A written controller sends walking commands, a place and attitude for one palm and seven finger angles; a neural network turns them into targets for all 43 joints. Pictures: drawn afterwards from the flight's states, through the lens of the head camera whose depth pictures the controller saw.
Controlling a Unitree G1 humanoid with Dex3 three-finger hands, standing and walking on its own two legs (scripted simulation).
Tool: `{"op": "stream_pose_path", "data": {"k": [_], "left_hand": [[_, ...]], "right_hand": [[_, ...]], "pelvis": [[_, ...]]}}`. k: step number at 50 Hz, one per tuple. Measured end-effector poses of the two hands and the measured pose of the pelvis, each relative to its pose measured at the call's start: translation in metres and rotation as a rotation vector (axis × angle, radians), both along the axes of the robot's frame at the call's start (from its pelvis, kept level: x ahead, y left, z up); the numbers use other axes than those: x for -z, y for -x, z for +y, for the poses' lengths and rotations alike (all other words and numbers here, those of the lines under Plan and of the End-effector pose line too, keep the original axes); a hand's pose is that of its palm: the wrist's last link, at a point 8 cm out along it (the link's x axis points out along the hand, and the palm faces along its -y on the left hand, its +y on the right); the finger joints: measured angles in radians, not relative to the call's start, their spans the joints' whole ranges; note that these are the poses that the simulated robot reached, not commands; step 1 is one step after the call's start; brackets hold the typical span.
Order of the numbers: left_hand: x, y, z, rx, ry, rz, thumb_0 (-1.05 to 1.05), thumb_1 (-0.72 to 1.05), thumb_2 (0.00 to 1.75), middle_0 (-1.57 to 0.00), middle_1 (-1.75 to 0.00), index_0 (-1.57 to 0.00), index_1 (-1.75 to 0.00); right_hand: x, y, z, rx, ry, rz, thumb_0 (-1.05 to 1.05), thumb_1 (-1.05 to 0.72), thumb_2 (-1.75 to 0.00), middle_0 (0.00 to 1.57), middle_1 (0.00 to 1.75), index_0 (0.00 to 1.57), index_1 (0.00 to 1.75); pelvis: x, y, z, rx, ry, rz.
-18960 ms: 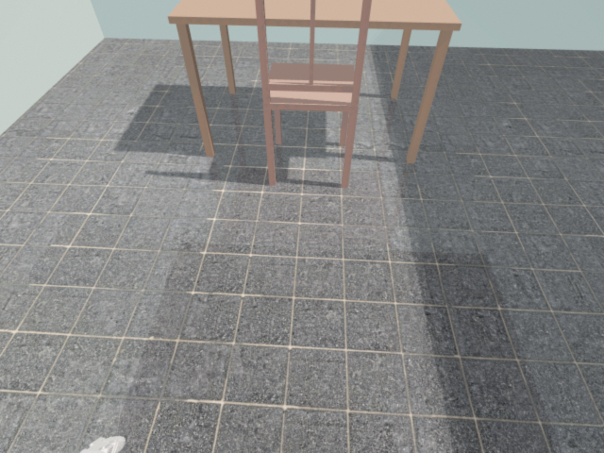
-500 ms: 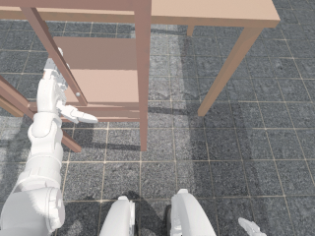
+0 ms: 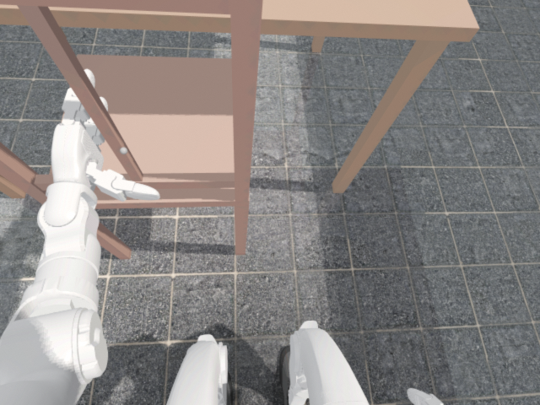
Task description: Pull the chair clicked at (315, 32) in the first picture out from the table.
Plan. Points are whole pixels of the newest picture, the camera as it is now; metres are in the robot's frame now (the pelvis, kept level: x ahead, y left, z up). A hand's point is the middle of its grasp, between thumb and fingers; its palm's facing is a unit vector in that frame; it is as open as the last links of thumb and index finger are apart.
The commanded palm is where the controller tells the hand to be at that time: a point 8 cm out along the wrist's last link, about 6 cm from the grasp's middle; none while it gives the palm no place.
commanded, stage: hook a spindle and tug to test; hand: left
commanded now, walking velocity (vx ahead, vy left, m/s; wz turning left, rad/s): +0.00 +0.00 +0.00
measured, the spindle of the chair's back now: (102, 119) +0.49 +0.21 +0.06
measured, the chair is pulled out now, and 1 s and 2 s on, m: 0.00 0.00 0.05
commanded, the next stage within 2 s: step backward, pulling the chair out in 1.60 s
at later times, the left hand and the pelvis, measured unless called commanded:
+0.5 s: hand (128, 153) +0.46 +0.19 +0.02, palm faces +0.02 -1.00 -0.03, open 14.9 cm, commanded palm +0.43 +0.22 +0.02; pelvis +0.00 +0.00 +0.00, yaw +0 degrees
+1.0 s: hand (129, 153) +0.46 +0.18 +0.03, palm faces +0.04 -1.00 -0.04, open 5.5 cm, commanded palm +0.42 +0.22 +0.02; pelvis +0.01 +0.00 +0.01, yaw +0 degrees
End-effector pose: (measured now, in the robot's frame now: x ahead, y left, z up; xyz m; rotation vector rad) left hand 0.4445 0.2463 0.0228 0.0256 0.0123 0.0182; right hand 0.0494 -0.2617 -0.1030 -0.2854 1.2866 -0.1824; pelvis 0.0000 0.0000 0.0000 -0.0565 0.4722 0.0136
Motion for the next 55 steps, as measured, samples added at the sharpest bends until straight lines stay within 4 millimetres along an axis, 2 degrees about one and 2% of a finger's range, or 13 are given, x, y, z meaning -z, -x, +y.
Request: {"op": "stream_pose_path", "data": {"k": [8, 12, 18, 26, 33, 38, 49, 53, 55], "left_hand": [[0.000, -0.003, -0.002, 0.008, 0.003, 0.000, -0.01, -0.50, 0.30, -0.06, -0.08, -0.07, -0.08], [-0.001, -0.001, -0.002, 0.007, 0.001, -0.005, -0.01, -0.50, 0.30, -0.08, -0.15, -0.09, -0.15], [-0.002, 0.004, -0.006, 0.012, 0.000, -0.004, -0.01, -0.50, 0.30, -0.15, -0.37, -0.16, -0.37], [-0.004, 0.006, -0.008, 0.000, -0.009, -0.013, -0.01, -0.45, 0.33, -0.28, -0.77, -0.29, -0.77], [-0.007, 0.008, -0.010, -0.022, 0.000, -0.005, -0.01, -0.20, 0.43, -0.40, -1.14, -0.37, -1.14], [-0.007, 0.008, -0.011, -0.027, -0.009, -0.005, 0.00, 0.05, 0.54, -0.45, -1.32, -0.40, -1.32], [-0.007, 0.009, -0.011, -0.022, -0.009, -0.007, 0.01, 0.63, 0.79, -0.48, -1.43, -0.43, -1.43], [-0.007, 0.010, -0.010, -0.016, -0.010, -0.007, 0.01, 0.77, 0.85, -0.49, -1.44, -0.44, -1.44], [-0.007, 0.011, -0.010, -0.011, -0.008, -0.006, 0.01, 0.78, 0.84, -0.48, -1.44, -0.43, -1.44]], "right_hand": [[-0.001, -0.013, 0.004, -0.012, 0.001, -0.026, 0.00, -0.90, -0.90, 0.20, 0.30, 0.21, 0.29], [-0.001, -0.017, 0.006, -0.012, -0.006, -0.034, 0.00, -0.91, -0.90, 0.20, 0.30, 0.21, 0.29], [-0.001, -0.020, 0.010, -0.013, -0.018, -0.036, 0.00, -0.91, -0.90, 0.20, 0.30, 0.21, 0.29], [0.000, -0.019, 0.009, -0.013, -0.020, -0.040, 0.00, -0.90, -0.90, 0.20, 0.30, 0.21, 0.29], [-0.001, -0.017, 0.006, -0.006, -0.026, -0.039, 0.00, -0.91, -0.90, 0.20, 0.30, 0.21, 0.29], [-0.001, -0.017, 0.003, -0.004, -0.025, -0.038, 0.00, -0.91, -0.90, 0.20, 0.30, 0.21, 0.29], [-0.003, -0.021, -0.002, -0.003, -0.020, -0.033, 0.00, -0.91, -0.90, 0.20, 0.30, 0.21, 0.29], [-0.004, -0.025, -0.002, -0.002, -0.021, -0.044, 0.00, -0.91, -0.90, 0.20, 0.30, 0.21, 0.29], [-0.006, -0.028, -0.001, 0.000, -0.022, -0.052, 0.00, -0.91, -0.90, 0.20, 0.30, 0.21, 0.29]], "pelvis": [[0.000, -0.001, 0.003, -0.003, 0.005, -0.001], [-0.001, -0.002, 0.005, -0.001, 0.005, -0.002], [-0.003, -0.003, 0.005, -0.003, 0.005, -0.007], [-0.003, -0.003, 0.003, -0.004, 0.003, -0.011], [-0.004, -0.003, 0.001, -0.003, -0.002, -0.016], [-0.005, -0.004, -0.001, -0.001, -0.005, -0.017], [-0.006, -0.007, -0.003, -0.001, -0.007, -0.015], [-0.008, -0.009, -0.004, 0.002, -0.008, -0.016], [-0.008, -0.010, -0.003, 0.003, -0.008, -0.016]]}}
